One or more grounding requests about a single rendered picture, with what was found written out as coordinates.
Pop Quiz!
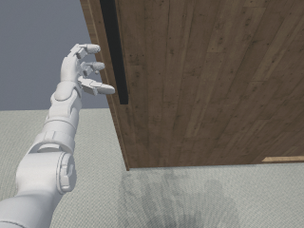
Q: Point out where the robot left forearm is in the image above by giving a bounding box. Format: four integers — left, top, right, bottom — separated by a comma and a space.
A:
15, 81, 83, 192

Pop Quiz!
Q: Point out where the wardrobe door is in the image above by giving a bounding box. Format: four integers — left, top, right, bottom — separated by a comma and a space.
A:
89, 0, 304, 168
267, 123, 304, 158

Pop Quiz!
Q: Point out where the robot left hand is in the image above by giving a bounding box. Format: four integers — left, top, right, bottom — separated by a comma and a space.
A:
60, 44, 115, 96

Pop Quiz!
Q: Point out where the robot left upper arm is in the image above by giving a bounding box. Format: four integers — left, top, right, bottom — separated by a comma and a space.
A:
0, 151, 77, 228

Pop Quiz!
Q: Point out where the handle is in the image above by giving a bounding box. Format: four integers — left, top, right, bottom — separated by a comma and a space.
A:
100, 0, 129, 105

